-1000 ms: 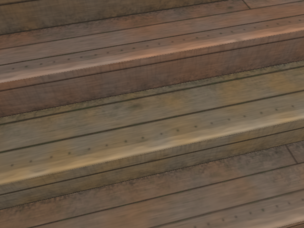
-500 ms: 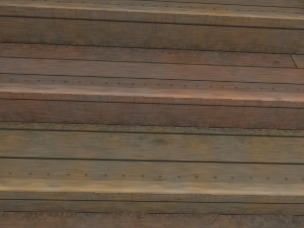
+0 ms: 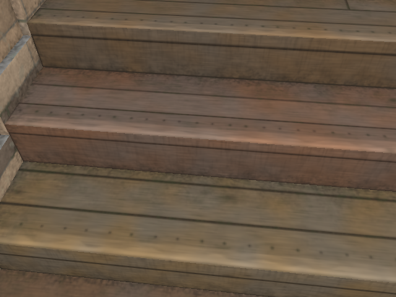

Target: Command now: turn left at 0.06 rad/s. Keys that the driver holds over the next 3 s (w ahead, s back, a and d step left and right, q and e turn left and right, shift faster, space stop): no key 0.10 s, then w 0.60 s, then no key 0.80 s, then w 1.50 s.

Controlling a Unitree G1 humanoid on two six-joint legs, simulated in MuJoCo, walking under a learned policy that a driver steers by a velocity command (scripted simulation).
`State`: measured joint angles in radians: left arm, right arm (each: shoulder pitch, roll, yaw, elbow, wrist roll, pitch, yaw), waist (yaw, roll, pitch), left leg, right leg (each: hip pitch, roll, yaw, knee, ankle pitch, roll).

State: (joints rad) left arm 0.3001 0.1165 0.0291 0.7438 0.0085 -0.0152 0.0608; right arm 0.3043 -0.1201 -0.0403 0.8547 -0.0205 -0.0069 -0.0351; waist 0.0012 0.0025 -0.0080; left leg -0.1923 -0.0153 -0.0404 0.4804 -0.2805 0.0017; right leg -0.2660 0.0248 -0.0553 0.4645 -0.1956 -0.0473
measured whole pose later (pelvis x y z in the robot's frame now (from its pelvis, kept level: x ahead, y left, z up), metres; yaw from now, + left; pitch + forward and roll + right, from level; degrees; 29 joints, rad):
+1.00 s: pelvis +0.27 +0.01 +0.13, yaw +0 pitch +2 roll +2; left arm 0.19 0.17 0.06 0.74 0.03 -0.08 0.01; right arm 0.29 -0.19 -0.05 1.00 -0.02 -0.07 -0.01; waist 0.04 -0.03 -0.03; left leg -0.48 -0.03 0.18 0.76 -0.32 0.11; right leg -0.82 0.06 0.12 1.90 -0.09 -0.10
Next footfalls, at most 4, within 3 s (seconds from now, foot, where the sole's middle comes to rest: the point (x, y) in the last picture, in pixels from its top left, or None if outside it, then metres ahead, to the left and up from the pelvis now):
0.78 left None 0.37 0.08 -0.61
1.46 right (294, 250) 0.53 -0.22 -0.43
2.02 left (224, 247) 0.54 -0.04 -0.44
2.60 right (287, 110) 0.92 -0.24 -0.28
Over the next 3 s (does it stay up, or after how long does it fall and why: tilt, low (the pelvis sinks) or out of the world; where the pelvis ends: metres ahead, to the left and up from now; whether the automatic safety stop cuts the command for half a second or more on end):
stays up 0.98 -0.17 0.51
